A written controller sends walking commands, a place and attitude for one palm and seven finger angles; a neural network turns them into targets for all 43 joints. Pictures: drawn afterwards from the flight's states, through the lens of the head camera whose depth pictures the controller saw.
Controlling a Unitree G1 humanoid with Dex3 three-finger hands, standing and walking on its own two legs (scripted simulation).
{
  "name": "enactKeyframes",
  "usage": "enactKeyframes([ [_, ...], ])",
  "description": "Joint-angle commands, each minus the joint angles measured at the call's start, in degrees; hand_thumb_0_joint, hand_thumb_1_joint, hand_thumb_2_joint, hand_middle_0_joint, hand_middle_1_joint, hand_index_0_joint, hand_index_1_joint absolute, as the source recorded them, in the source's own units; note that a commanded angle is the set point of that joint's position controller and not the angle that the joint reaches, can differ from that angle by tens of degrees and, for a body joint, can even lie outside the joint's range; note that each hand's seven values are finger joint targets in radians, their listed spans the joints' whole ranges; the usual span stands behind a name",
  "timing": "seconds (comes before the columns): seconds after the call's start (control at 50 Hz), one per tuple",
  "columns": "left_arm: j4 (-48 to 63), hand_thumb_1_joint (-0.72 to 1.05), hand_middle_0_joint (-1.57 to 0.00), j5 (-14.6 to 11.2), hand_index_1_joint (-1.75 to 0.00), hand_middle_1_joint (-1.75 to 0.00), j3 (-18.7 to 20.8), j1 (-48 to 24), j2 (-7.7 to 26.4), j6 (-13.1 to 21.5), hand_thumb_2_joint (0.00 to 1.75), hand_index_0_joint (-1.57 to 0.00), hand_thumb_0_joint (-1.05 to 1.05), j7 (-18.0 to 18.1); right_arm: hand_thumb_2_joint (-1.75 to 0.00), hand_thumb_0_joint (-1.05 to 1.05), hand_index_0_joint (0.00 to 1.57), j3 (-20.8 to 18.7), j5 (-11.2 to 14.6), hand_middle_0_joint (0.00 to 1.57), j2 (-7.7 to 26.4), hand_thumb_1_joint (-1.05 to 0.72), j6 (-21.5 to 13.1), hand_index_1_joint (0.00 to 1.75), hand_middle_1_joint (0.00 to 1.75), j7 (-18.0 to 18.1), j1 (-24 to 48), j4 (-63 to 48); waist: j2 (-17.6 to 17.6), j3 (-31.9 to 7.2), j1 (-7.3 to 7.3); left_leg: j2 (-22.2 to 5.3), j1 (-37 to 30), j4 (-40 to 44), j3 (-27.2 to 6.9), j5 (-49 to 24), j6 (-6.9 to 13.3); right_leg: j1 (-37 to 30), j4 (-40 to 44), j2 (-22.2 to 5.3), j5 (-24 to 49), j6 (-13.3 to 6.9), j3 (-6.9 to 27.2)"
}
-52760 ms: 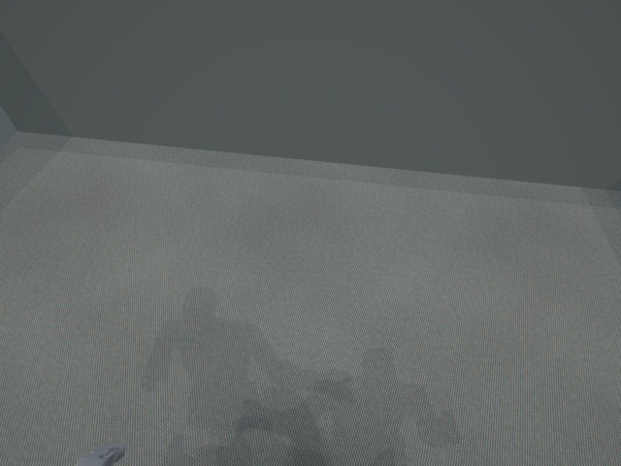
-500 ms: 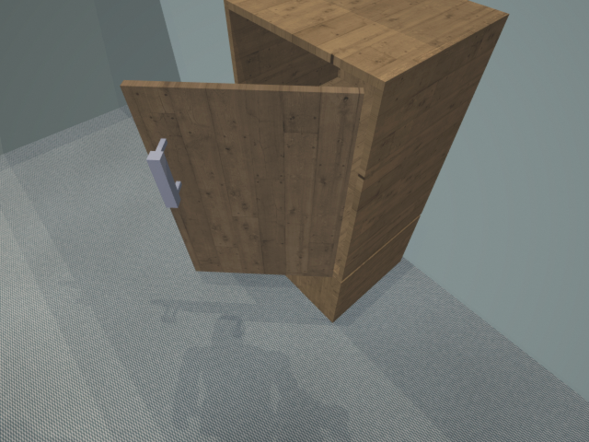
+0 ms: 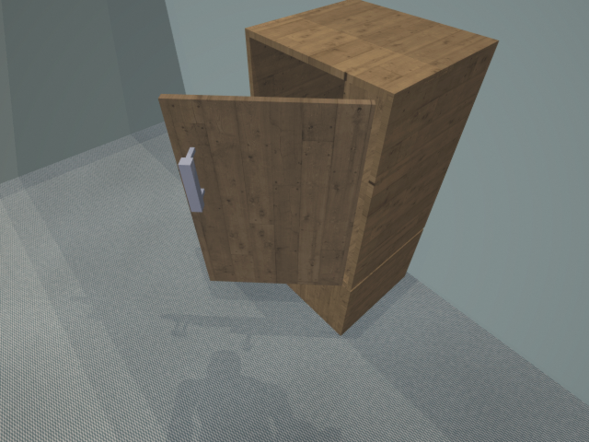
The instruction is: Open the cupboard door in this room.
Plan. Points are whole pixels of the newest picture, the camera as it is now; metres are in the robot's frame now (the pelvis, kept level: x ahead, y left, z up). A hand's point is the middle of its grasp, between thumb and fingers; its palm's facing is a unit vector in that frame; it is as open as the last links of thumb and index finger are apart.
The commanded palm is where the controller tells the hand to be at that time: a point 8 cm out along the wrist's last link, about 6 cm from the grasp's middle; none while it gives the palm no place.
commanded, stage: come to a stop and stand still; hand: left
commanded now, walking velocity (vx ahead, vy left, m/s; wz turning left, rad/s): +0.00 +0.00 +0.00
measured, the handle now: (194, 179) +0.61 +0.26 -0.01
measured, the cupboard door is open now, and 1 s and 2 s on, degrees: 46 46 46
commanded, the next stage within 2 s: look again from close up in 0.54 s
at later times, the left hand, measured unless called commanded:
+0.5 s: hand out of the picture -0.03 +0.13 -0.17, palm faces +0.02 -0.99 -0.14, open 7.4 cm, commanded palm none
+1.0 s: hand out of the picture -0.01 +0.13 -0.17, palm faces +0.03 -0.99 -0.14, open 7.4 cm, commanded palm none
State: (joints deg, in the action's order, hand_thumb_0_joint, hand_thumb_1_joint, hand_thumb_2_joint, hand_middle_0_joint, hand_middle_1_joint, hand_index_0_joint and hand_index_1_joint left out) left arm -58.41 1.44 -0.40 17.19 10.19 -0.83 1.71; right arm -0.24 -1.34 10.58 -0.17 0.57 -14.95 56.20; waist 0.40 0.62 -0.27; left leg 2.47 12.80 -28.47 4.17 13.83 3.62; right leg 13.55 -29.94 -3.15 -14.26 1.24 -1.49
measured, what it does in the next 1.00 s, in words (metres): stands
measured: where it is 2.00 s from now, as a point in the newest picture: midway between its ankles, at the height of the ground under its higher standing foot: outside the picture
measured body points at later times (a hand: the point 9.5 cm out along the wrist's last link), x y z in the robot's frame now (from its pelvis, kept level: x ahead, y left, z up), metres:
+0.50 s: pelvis -0.01 -0.02 +0.00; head -0.01 -0.01 +0.45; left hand -0.03 +0.19 -0.16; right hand -0.02 -0.23 -0.15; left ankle +0.02 +0.08 -0.74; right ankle +0.02 -0.14 -0.74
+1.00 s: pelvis +0.00 -0.02 +0.01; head +0.00 -0.02 +0.46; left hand -0.01 +0.18 -0.16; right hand -0.01 -0.23 -0.15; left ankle +0.02 +0.08 -0.74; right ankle +0.02 -0.14 -0.74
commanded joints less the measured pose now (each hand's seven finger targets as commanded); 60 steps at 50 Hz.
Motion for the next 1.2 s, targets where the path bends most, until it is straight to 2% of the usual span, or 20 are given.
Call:
enactKeyframes([
  [0.0,1.9,0.9,-0.2,-0.1,-0.3,-0.3,1.1,3.5,5.0,1.0,0.9,-0.2,0.0,0.2,-0.9,0.0,0.2,-1.4,0.2,0.2,7.1,-0.9,-1.0,0.3,0.3,0.4,-1.6,-2.3,-0.3,4.2,-0.13,-9.0,7.5,13.6,-11.0,13.9,-0.5,0.1,5.1,-1.5,-2.9,-2.9,3.0],
  [0.16,0.2,0.9,-0.2,-0.3,-0.3,-0.3,0.8,4.8,4.5,1.7,0.9,-0.2,0.0,0.2,-0.9,0.0,0.2,-0.8,0.5,0.2,5.5,-0.9,-1.3,0.3,0.3,0.5,-3.9,1.2,-0.8,3.2,0.32,-8.0,5.0,11.5,-9.2,8.9,-0.9,0.9,7.9,-2.6,-2.8,-3.0,4.6],
  [0.2,-0.4,0.9,-0.2,-0.4,-0.3,-0.3,0.7,4.9,4.3,1.8,0.9,-0.2,0.0,0.2,-0.9,0.0,0.2,-0.7,0.6,0.2,4.9,-0.9,-1.4,0.3,0.3,0.5,-4.5,2.1,-0.2,3.5,0.37,-8.1,4.6,11.6,-8.9,8.0,-1.1,1.2,8.1,-2.6,-2.3,-3.1,4.7],
  [0.34,-2.2,0.9,-0.2,-0.5,-0.3,-0.3,0.5,5.6,3.2,2.1,0.9,-0.2,0.0,0.4,-0.9,0.0,0.2,-0.4,0.8,0.2,3.2,-0.9,-1.5,0.3,0.3,0.7,-5.6,4.7,-1.1,4.0,0.34,-7.7,3.8,10.2,-7.6,4.5,-1.5,0.9,9.2,-3.0,-1.4,-3.1,5.1],
  [0.38,-2.5,0.9,-0.2,-0.5,-0.3,-0.3,0.5,5.7,2.9,2.1,0.9,-0.2,0.0,0.4,-0.9,0.0,0.2,-0.4,0.8,0.2,3.0,-0.9,-1.4,0.3,0.3,0.8,-5.9,5.2,-0.2,4.3,0.28,-7.8,4.0,10.6,-7.8,5.1,-1.6,1.1,9.0,-2.8,-1.4,-3.1,5.0],
  [0.42,-2.7,0.9,-0.2,-0.5,-0.3,-0.3,0.6,5.9,2.7,2.1,0.9,-0.2,0.0,0.5,-0.9,0.0,0.2,-0.4,0.8,0.2,2.6,-0.9,-1.4,0.3,0.3,0.8,-6.1,5.4,-1.0,4.4,0.19,-7.9,4.3,10.5,-7.8,5.2,-1.5,0.7,9.3,-2.8,-1.6,-3.1,5.0],
  [0.62,-3.0,0.9,-0.2,-0.5,-0.3,-0.3,0.7,6.1,1.6,2.3,0.9,-0.2,0.0,0.6,-0.9,0.0,0.2,-0.4,0.8,0.2,1.2,-0.9,-1.5,0.3,0.3,1.0,-6.6,6.3,-0.7,4.1,0.08,-7.9,3.3,9.7,-7.3,1.8,-1.8,0.3,9.5,-2.8,0.7,-3.3,5.0],
  [0.72,-2.9,0.9,-0.2,-0.5,-0.3,-0.3,0.8,5.8,1.6,2.3,0.9,-0.2,0.0,0.6,-0.9,0.0,0.2,-0.4,0.8,0.2,1.1,-0.9,-1.5,0.3,0.3,1.1,-6.8,6.6,-1.1,4.1,0.17,-7.9,2.6,9.5,-6.9,0.1,-1.9,0.0,9.7,-2.8,1.4,-3.2,4.9],
  [0.76,-2.9,0.9,-0.2,-0.6,-0.3,-0.3,0.8,5.7,1.6,2.3,0.9,-0.2,0.0,0.6,-0.9,0.0,0.2,-0.3,0.8,0.2,1.0,-0.9,-1.5,0.3,0.3,1.1,-6.5,6.6,-0.3,4.5,0.15,-7.7,2.9,9.7,-7.0,0.8,-2.0,0.4,10.0,-2.8,0.6,-3.2,5.1],
  [0.82,-2.9,0.9,-0.2,-0.6,-0.3,-0.3,0.8,5.8,1.6,2.4,0.9,-0.2,0.0,0.6,-0.9,0.0,0.2,-0.4,0.8,0.2,1.0,-0.9,-1.4,0.3,0.3,1.1,-6.6,6.7,-1.7,4.3,0.27,-7.8,2.1,9.5,-6.8,0.5,-2.0,0.5,10.4,-2.8,0.4,-3.2,5.1],
  [0.9,-2.8,0.9,-0.2,-0.6,-0.3,-0.3,0.9,5.6,1.6,2.3,0.9,-0.2,0.0,0.5,-0.9,0.0,0.2,-0.4,0.7,0.2,1.0,-0.9,-1.3,0.3,0.3,1.1,-6.6,6.8,-1.0,4.7,0.35,-7.6,2.4,9.8,-6.7,1.0,-2.1,0.7,10.7,-2.8,-0.5,-3.3,5.4],
  [0.94,-2.8,0.9,-0.2,-0.6,-0.3,-0.3,0.9,5.8,1.5,2.3,0.9,-0.2,0.0,0.5,-0.9,0.0,0.2,-0.4,0.7,0.2,1.0,-0.9,-1.4,0.3,0.3,1.1,-6.7,6.7,-0.3,4.1,0.28,-7.8,2.2,9.9,-6.8,0.5,-2.1,0.2,10.4,-2.8,0.6,-3.2,5.0],
  [0.98,-2.9,0.9,-0.2,-0.6,-0.3,-0.3,0.9,5.8,1.5,2.4,0.9,-0.2,0.0,0.5,-0.9,0.0,0.2,-0.3,0.7,0.2,1.1,-0.9,-1.5,0.3,0.3,1.1,-6.6,6.9,-1.0,3.5,0.26,-7.8,2.0,9.8,-6.8,0.3,-2.1,-0.3,10.3,-2.8,0.8,-3.2,5.1],
  [1.0,-2.9,0.9,-0.2,-0.6,-0.3,-0.3,0.9,5.8,1.5,2.3,0.9,-0.2,0.0,0.5,-0.9,0.0,0.2,-0.3,0.7,0.2,1.2,-0.9,-1.5,0.3,0.3,1.1,-6.6,6.8,-0.3,3.7,0.24,-7.9,2.0,10.1,-6.9,0.1,-2.1,-0.3,10.2,-2.8,1.2,-3.2,4.9],
  [1.18,-3.3,0.9,-0.2,-0.7,-0.3,-0.3,0.9,6.3,1.2,2.5,0.9,-0.2,0.0,0.5,-0.9,0.0,0.2,-0.3,0.8,0.2,1.0,-0.9,-1.7,0.3,0.3,1.3,-6.6,7.1,-0.6,3.4,0.08,-8.1,1.1,10.0,-6.7,-1.9,-2.1,-1.2,10.1,-2.8,3.3,-3.1,4.7],
])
